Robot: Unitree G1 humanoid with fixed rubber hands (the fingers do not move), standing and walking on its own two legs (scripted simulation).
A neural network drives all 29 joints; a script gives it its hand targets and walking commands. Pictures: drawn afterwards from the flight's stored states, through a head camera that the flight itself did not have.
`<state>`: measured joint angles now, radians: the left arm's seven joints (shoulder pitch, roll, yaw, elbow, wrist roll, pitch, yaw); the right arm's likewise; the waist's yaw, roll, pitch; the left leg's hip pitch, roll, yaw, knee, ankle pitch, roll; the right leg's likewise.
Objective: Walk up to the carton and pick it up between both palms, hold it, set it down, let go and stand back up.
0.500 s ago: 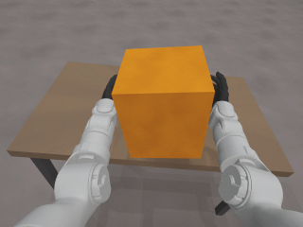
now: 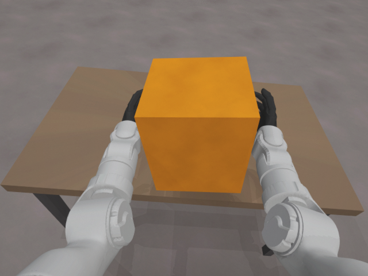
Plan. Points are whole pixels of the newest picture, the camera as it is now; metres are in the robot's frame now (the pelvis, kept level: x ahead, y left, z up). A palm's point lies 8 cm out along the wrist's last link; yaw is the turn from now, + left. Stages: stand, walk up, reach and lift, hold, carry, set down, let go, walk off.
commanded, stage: set down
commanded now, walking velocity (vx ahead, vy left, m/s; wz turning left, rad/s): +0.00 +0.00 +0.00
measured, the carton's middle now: (198, 127) +0.43 +0.01 +0.09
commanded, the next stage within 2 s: none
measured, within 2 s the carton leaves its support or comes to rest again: rests again in 1.98 s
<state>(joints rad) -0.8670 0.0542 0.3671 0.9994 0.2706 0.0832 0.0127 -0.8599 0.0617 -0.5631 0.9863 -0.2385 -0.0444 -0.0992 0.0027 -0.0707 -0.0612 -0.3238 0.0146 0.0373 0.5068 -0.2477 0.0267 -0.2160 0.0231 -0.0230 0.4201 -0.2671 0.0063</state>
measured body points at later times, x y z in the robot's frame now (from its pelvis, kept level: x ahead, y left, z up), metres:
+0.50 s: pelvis +0.00 +0.00 +0.00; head +0.02 +0.04 +0.45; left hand +0.43 +0.17 +0.08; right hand +0.43 -0.13 +0.11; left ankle +0.01 +0.10 -0.74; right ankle -0.04 -0.12 -0.74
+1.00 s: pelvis +0.01 +0.00 +0.00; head +0.04 +0.04 +0.45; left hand +0.44 +0.17 +0.07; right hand +0.43 -0.13 +0.09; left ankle +0.01 +0.10 -0.74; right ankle -0.04 -0.12 -0.74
